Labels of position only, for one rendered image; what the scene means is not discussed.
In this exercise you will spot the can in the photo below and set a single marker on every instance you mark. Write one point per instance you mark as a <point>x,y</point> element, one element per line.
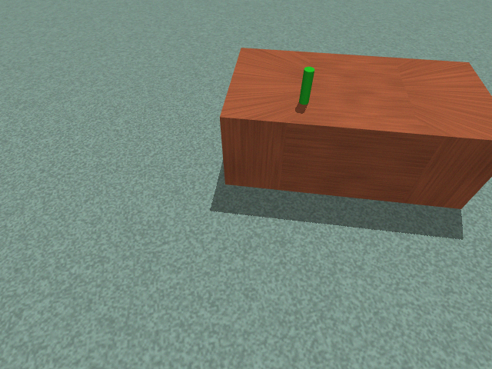
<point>306,85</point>

